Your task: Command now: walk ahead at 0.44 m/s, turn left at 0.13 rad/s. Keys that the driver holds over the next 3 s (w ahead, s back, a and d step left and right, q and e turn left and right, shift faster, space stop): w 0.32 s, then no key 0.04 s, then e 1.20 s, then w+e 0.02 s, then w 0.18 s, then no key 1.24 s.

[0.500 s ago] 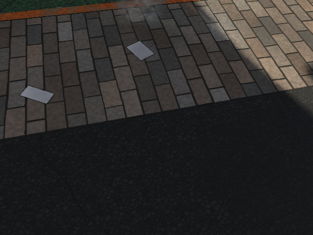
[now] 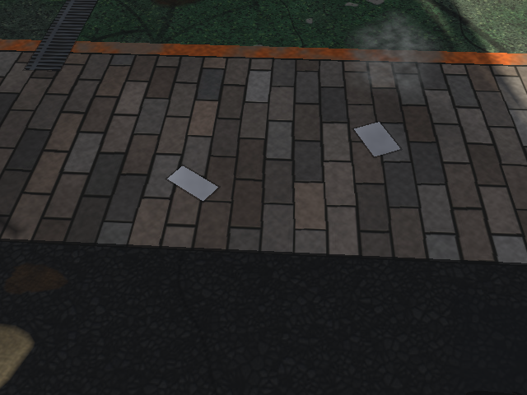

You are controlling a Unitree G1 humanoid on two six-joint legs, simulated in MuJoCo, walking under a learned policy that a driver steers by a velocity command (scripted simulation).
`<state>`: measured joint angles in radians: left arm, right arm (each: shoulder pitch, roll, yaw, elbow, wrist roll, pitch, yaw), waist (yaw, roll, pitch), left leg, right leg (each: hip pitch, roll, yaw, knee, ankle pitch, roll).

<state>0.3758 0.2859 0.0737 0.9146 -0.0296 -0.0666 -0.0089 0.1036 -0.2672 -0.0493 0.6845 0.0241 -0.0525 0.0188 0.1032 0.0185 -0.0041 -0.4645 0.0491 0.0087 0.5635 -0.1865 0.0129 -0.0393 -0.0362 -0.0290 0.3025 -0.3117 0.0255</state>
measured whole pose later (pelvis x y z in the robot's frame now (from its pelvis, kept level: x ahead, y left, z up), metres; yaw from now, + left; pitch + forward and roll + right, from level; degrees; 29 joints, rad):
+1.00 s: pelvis +0.36 +0.04 -0.01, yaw -17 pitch +2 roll +0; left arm 0.17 0.32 0.08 0.68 -0.02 0.04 0.02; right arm 0.18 -0.28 -0.05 0.69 -0.02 -0.02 -0.03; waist 0.02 -0.03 0.02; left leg -0.35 -0.01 -0.07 0.54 -0.23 -0.01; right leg -0.45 0.14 0.19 0.64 -0.32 -0.02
